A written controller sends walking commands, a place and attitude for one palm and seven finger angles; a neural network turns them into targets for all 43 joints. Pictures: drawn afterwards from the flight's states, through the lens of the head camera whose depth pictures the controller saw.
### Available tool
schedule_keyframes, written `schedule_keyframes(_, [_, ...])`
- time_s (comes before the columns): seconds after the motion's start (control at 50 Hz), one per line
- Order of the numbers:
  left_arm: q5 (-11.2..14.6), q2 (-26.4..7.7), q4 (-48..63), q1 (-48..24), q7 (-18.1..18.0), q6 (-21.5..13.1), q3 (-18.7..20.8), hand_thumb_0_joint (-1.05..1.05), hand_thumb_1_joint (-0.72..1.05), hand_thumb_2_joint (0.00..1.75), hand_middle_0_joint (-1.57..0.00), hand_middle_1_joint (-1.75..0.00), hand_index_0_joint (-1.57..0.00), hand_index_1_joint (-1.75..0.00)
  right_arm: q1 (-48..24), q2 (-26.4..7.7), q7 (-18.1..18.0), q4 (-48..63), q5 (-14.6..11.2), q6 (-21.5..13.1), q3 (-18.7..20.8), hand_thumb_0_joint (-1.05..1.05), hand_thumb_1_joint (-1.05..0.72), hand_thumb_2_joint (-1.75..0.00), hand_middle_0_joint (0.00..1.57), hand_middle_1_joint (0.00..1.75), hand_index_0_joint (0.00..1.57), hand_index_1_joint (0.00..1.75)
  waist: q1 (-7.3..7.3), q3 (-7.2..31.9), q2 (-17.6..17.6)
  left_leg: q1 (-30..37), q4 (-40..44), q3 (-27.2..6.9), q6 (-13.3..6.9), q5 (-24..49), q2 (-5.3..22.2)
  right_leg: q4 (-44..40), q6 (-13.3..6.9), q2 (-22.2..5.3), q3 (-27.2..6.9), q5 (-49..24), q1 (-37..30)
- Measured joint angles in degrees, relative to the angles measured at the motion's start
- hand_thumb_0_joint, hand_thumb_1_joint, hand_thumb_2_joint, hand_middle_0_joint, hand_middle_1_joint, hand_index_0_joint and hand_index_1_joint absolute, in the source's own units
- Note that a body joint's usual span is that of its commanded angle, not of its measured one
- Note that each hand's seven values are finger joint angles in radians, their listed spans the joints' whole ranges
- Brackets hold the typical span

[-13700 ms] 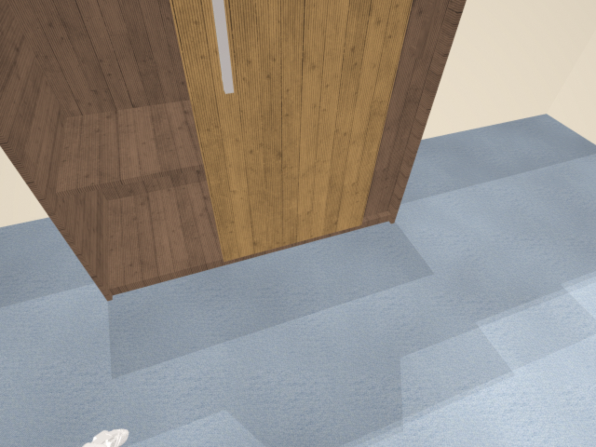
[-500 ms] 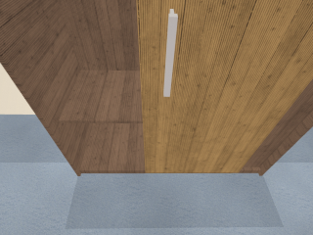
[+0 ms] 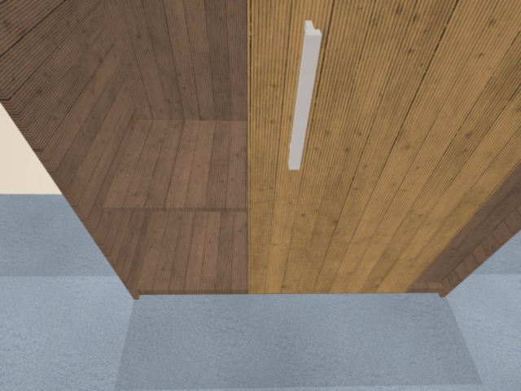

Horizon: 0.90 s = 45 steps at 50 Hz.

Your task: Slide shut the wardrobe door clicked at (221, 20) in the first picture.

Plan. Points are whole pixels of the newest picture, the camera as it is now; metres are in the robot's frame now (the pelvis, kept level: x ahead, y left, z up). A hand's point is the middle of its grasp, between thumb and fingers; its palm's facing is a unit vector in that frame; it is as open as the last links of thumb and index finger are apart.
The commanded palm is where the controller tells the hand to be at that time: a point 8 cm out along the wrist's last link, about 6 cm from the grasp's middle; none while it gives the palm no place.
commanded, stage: look again from close up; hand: right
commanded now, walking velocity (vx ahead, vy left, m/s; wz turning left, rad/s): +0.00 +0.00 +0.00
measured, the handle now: (300, 104) +0.56 -0.03 +0.16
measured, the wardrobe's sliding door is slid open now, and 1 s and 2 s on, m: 0.44 0.44 0.44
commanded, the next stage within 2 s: shuffle to correct the standing spot in 0.64 s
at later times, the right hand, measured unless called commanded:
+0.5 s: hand out of the picture -0.01 -0.15 -0.17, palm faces +0.06 +0.98 -0.19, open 7.4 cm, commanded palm none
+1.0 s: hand out of the picture -0.03 -0.15 -0.19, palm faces +0.06 +0.99 -0.14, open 7.4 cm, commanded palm none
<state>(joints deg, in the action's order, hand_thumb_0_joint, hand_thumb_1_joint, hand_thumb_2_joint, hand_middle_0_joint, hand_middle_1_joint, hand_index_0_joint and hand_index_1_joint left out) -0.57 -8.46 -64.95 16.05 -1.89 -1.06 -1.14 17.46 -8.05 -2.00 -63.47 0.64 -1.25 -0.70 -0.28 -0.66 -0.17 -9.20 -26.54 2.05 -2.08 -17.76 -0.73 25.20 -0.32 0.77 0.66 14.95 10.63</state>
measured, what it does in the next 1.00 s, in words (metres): stands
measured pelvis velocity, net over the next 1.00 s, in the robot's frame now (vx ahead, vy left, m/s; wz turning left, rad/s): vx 0.03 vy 0.01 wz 0.02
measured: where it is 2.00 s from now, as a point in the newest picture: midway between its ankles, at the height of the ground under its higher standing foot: outside the picture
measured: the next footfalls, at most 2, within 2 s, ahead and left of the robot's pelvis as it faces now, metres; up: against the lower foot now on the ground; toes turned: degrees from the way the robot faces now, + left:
left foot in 1.36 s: +0.20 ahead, +0.21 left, +0.00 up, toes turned +8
right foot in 1.60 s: +0.13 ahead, -0.02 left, +0.00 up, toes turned -3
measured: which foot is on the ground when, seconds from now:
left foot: down 0.00-1.00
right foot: down 0.00-1.00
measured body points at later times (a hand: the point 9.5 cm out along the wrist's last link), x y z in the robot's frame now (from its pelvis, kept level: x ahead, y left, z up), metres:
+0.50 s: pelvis +0.01 +0.02 +0.00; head +0.02 +0.02 +0.45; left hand +0.01 +0.23 -0.16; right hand -0.01 -0.20 -0.16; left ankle -0.04 +0.09 -0.74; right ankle -0.02 -0.12 -0.74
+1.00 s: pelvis +0.03 +0.01 -0.01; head +0.03 +0.00 +0.44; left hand +0.01 +0.23 -0.17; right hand -0.03 -0.21 -0.18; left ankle -0.04 +0.09 -0.74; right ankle -0.02 -0.12 -0.74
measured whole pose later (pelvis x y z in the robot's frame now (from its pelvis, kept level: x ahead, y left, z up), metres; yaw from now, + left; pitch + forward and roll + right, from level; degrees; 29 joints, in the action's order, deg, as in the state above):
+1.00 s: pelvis +0.03 +0.01 -0.01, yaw +1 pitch +0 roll +1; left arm -1.3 -7.3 -65.2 18.5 -2.1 -0.6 -0.3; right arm 23.0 -8.4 -0.4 -63.7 1.2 0.4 2.0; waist -1.1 0.5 -1.1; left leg -8.3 -30.1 1.9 -4.0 -22.1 -3.9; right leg 34.3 0.3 -2.5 0.8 22.7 11.8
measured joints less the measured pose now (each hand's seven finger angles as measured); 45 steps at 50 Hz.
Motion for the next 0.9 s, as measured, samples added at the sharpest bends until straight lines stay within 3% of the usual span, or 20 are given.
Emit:
schedule_keyframes(0.78, [0.00, 0.31, -0.66, 0.11, -0.60, 0.33, -0.23, 0.01, 0.92, 0.90, -0.20, -0.30, -0.20, -0.30, 1.53, 0.28, 0.00, -0.54, -0.17, 0.19, 0.44, 0.00, -0.91, -0.89, 0.20, 0.30, 0.20, 0.29, -0.56, -0.11, -0.12, 2.58, 2.27, 1.46, -1.28, 0.12, -1.25, -0.86, 1.41, -1.15, -1.52, 0.16, -1.56])
schedule_keyframes(0.9, [-0.61, 0.61, -0.58, 1.02, -0.13, 0.67, 0.27, 0.01, 0.91, 0.90, -0.20, -0.30, -0.20, -0.30, 2.99, 0.18, 0.91, -0.47, 0.18, 0.99, 1.36, 0.00, -0.91, -0.89, 0.20, 0.30, 0.20, 0.29, -0.77, 0.46, 0.00, 1.69, -0.49, 0.89, -1.62, -1.69, -2.05, 3.76, 1.17, -2.00, -0.94, 3.21, -0.10])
